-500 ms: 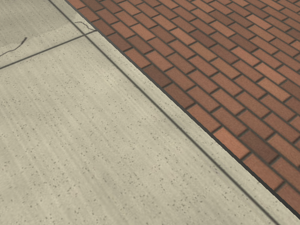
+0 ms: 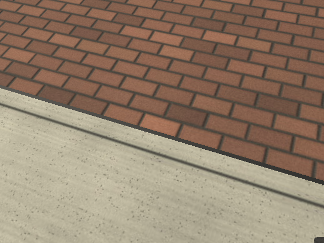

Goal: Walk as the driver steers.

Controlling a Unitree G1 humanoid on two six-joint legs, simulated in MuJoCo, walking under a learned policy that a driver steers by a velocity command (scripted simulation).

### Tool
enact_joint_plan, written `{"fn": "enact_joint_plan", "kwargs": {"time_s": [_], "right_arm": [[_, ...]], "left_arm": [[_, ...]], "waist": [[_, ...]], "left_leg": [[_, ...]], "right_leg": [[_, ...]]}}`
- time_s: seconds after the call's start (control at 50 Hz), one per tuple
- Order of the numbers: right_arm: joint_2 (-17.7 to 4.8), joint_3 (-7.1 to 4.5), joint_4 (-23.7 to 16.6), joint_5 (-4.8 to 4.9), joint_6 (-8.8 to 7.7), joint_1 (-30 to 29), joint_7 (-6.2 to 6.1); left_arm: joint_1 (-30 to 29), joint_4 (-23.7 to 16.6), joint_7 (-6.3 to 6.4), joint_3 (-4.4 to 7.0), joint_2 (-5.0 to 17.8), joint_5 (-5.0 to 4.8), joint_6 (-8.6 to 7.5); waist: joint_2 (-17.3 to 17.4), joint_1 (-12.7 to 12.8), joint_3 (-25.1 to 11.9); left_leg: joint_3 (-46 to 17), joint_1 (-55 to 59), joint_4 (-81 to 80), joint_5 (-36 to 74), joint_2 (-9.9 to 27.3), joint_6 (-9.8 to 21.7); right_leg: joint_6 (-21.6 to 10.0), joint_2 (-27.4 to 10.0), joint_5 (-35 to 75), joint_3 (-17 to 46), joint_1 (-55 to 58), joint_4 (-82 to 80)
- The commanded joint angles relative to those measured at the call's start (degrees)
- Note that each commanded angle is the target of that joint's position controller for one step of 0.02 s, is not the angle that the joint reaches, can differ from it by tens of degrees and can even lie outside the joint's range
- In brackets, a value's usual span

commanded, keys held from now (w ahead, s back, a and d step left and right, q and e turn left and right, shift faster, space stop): e+shift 0.10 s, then shift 0.08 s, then w+shift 0.10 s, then w+q+shift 0.58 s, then q+shift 0.14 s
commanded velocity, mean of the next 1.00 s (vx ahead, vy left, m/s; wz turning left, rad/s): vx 0.55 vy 0.00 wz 0.16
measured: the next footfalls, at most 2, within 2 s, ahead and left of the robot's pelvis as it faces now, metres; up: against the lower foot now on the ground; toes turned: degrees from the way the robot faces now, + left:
left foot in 0.28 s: +0.11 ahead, +0.11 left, +0.00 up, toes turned -21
right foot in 0.64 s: +0.22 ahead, -0.16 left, +0.00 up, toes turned -2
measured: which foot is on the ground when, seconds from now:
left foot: up 0.00-0.26, down 0.28-0.64, up 0.66-1.00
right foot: down 0.00-0.28, up 0.30-0.62, down 0.64-1.00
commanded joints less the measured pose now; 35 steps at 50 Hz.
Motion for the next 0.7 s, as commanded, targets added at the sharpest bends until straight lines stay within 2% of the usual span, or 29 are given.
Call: {"fn": "enact_joint_plan", "kwargs": {"time_s": [0.02, 0.08, 0.12, 0.18, 0.2, 0.22, 0.24, 0.26, 0.28, 0.3, 0.32, 0.34, 0.36, 0.38, 0.4, 0.42, 0.44, 0.46, 0.5, 0.56, 0.58, 0.6, 0.62, 0.64, 0.66, 0.68, 0.7], "right_arm": [[-3.6, -0.65, -4.0, 0.12, -1.35, -1.4, 0.05], [-1.7, 0.33, -4.2, 0.62, -1.38, -3.0, 0.54], [-2.1, 0.47, -3.8, 0.81, -1.35, -2.6, 1.02], [-3.1, 0.50, -3.5, 1.02, -1.44, -1.6, 1.64], [-3.3, 0.57, -3.5, 1.26, -1.64, -0.7, 1.97], [-3.2, 0.54, -3.5, 1.81, -1.98, 0.2, 2.43], [-2.7, 0.43, -2.9, 2.43, -2.44, 2.1, 2.81], [-2.6, 0.24, -2.2, 2.51, -2.95, 4.5, 2.91], [-3.8, -0.06, -1.2, 1.83, -3.82, 9.8, 2.70], [-9.0, -0.67, 0.3, -0.07, -4.55, 15.6, 2.68], [-11.3, -1.36, 1.0, -0.84, -5.49, 16.7, 3.25], [-8.9, -0.52, 0.1, 0.50, -5.86, 13.7, 3.00], [-6.8, 0.23, -0.3, 1.39, -5.66, 13.2, 2.71], [-6.2, 0.63, -0.6, 1.82, -5.30, 13.8, 2.62], [-5.9, 0.93, -0.4, 2.17, -4.97, 14.9, 2.33], [-6.6, 0.52, 1.8, -0.76, -3.81, 15.7, 3.14], [-6.7, 0.33, 2.1, -0.54, -3.42, 16.6, 3.19], [-6.7, 0.16, 2.6, -0.05, -3.11, 17.3, 3.14], [-6.6, -0.08, 3.1, 0.11, -2.60, 18.7, 3.06], [-7.9, -0.77, 3.5, -0.08, -2.07, 19.2, 3.06], [-7.8, -0.86, 3.5, -0.02, -2.04, 18.7, 3.06], [-7.5, -0.84, 3.3, 0.20, -2.14, 17.2, 3.00], [-6.5, -0.68, 3.2, 0.47, -2.72, 16.7, 3.07], [-3.5, 0.17, 2.0, 1.25, -3.75, 15.1, 3.29], [1.9, 1.97, -2.0, 3.41, -4.45, 14.6, 2.98], [-1.4, 1.96, -1.7, 2.02, -3.34, 13.2, 2.38], [-2.9, 1.51, -1.2, 0.51, -2.76, 10.2, 2.86]], "left_arm": [[-4.3, -5.0, 1.39, 2.47, 9.1, -0.07, -0.81], [-3.6, -4.7, 1.79, 2.91, 10.2, -0.53, -0.46], [-4.5, -5.0, 1.72, 2.95, 10.5, -0.37, -0.16], [-4.6, -4.7, 1.08, 2.20, 9.3, 0.04, -0.01], [-3.8, -4.3, 0.82, 1.83, 8.7, -0.23, -0.04], [-2.9, -3.9, 0.42, 1.42, 8.2, -0.49, -0.22], [-2.8, -3.5, 0.00, 0.90, 7.7, -0.39, -0.52], [-2.1, -2.8, -0.18, 0.16, 6.2, 0.05, -1.01], [-1.8, -2.5, -0.16, -1.13, 2.8, 0.48, -1.71], [-1.8, -4.2, -0.07, -2.26, -1.1, -0.42, -2.72], [-6.0, -6.2, 0.38, -1.38, 2.5, -1.91, -4.12], [-7.3, -6.0, 0.33, -0.46, 6.2, -1.85, -5.26], [-7.6, -4.9, 0.07, -0.38, 6.5, -0.63, -6.28], [-8.0, -4.7, -0.08, -0.51, 5.6, 0.54, -7.13], [-9.4, -5.0, -0.25, -0.62, 4.5, 1.02, -7.91], [-10.0, -3.9, -2.63, -1.33, 4.3, 7.18, -5.48], [-9.0, -3.9, -3.61, -1.78, 2.0, 6.56, -4.67], [-9.1, -4.0, -4.11, -2.42, 0.7, 5.27, -4.29], [-11.4, -4.6, -4.39, -3.14, -0.5, 3.32, -4.17], [-12.9, -4.5, -3.24, -3.01, 0.5, 2.21, -4.82], [-11.3, -3.9, -2.43, -2.81, 0.9, 1.76, -5.18], [-7.4, -2.5, -1.43, -2.48, 1.6, 1.55, -5.70], [-1.4, -0.7, -0.24, -1.51, 4.2, 2.02, -6.34], [8.5, 0.6, 0.85, 0.03, 9.3, 3.18, -6.87], [13.9, 1.6, 1.35, 1.63, 16.1, 4.83, -6.24], [10.2, 2.0, 1.32, 1.33, 12.8, 4.96, -5.88], [7.4, 1.4, 0.92, -0.33, 7.4, 4.65, -6.14]], "waist": [[-8.6, -1.2, -11.2], [-9.1, -0.3, -10.9], [-10.6, -0.1, -11.1], [-12.5, 1.1, -11.7], [-12.3, 1.4, -13.2], [-12.1, 1.4, -12.8], [-11.8, 0.1, -10.8], [-11.1, -1.4, -8.4], [-6.1, -3.8, -7.2], [5.9, -3.0, -6.0], [10.9, -3.5, 1.4], [7.1, -2.2, 5.2], [4.9, -2.0, 4.5], [4.6, -2.3, 2.8], [4.7, -2.7, 2.3], [2.0, -2.7, 1.7], [5.5, -2.6, 1.0], [7.4, -2.9, 0.3], [9.4, -3.8, -0.2], [9.4, -3.9, -1.3], [8.7, -2.8, -1.8], [6.7, -0.2, -2.6], [3.8, 2.8, -5.7], [-3.8, 8.5, -11.9], [-19.1, 9.9, -19.4], [-12.7, 7.3, -14.7], [-6.5, 6.3, -8.9]], "left_leg": [[-3.1, -4.3, -2.8, 5.4, -2.0, -0.6], [-4.2, -1.2, -13.2, 6.6, -4.4, -1.3], [-4.5, 1.6, -17.5, 6.6, -4.9, -1.3], [-4.1, 7.0, -21.7, 5.4, -4.3, -0.7], [-3.5, 9.6, -23.6, 5.3, -4.0, 0.0], [-2.6, 13.4, -26.2, 5.6, -3.8, 1.1], [-1.0, 19.0, -29.9, 7.2, -3.8, 2.2], [-0.7, 24.2, -32.6, 5.3, -3.2, 3.3], [-9.3, 30.4, -38.0, -3.6, 3.2, 5.8], [-29.9, 33.2, -48.7, -25.0, 13.6, 12.5], [-50.1, 29.3, -56.7, -37.7, 20.5, 20.0], [-47.9, 26.9, -56.3, -34.1, 20.5, 20.4], [-42.2, 26.3, -55.3, -27.7, 17.7, 18.9], [-37.4, 26.3, -55.1, -22.6, 14.8, 17.3], [-33.7, 25.8, -55.3, -17.9, 12.3, 16.2], [-26.4, 20.9, -55.3, -12.4, 7.4, 13.7], [-23.4, 19.2, -54.9, -8.1, 4.9, 13.4], [-21.9, 18.6, -54.7, -5.7, 3.6, 13.6], [-21.8, 17.7, -54.4, -3.9, 3.0, 14.1], [-23.3, 16.7, -51.8, -3.6, 3.8, 14.5], [-24.4, 15.0, -50.5, -2.8, 4.2, 14.2], [-23.9, 11.7, -47.4, -0.5, 3.4, 13.3], [-21.5, 5.9, -40.5, 2.7, 1.0, 12.0], [-15.2, -1.4, -23.9, 1.6, -3.2, 10.1], [-6.3, -14.3, -7.0, -8.7, -8.1, 8.3], [-4.1, -17.7, 3.1, -3.6, -2.0, 8.7], [-3.6, -18.0, 6.2, 1.1, -0.1, 8.8]], "right_leg": [[-9.6, -10.8, 24.3, 15.3, 11.5, -7.7], [-8.9, -9.1, 20.2, 18.2, 10.6, -6.3], [-8.7, -9.0, 17.9, 20.1, 9.5, -5.4], [-8.7, -9.3, 21.2, 22.4, 8.3, -3.2], [-8.9, -8.9, 11.2, 23.4, 7.7, -4.2], [-9.0, -8.2, -4.8, 24.6, 4.9, -5.8], [-8.7, -7.2, -19.8, 25.2, -0.1, -7.0], [-7.8, -5.6, -27.8, 24.7, -5.2, -6.0], [-5.3, -2.2, -31.0, 21.1, -11.9, 3.9], [-1.2, 5.9, -24.2, 8.1, -20.9, 22.2], [-0.6, 4.2, -21.0, 7.9, -31.5, 31.0], [-0.4, 0.1, -14.6, 6.8, -33.1, 33.3], [0.2, -1.6, -9.9, 4.9, -31.4, 33.4], [0.6, -2.3, -6.7, 3.3, -29.3, 32.0], [1.4, -3.0, -3.1, 2.4, -27.3, 29.3], [2.7, -1.9, 0.7, -1.5, -21.6, 26.9], [3.6, -1.0, 0.8, -3.2, -17.8, 24.1], [4.4, -0.4, 0.1, -4.2, -15.4, 20.8], [5.7, 0.8, -1.5, -5.3, -10.8, 12.6], [6.0, 3.1, -4.1, -5.4, -1.5, 1.7], [5.5, 3.1, -1.6, -4.9, 4.1, -1.8], [4.4, 2.6, 2.3, -4.3, 12.6, -7.0], [3.2, 0.4, 1.9, -2.9, 25.0, -7.1], [1.0, -10.3, -9.5, 7.4, 38.0, -9.5], [-3.4, -26.2, -32.2, 31.8, 46.8, -16.7], [-5.3, -28.0, -36.0, 36.4, 37.7, -16.9], [-4.7, -24.5, -30.0, 29.0, 31.7, -16.1]]}}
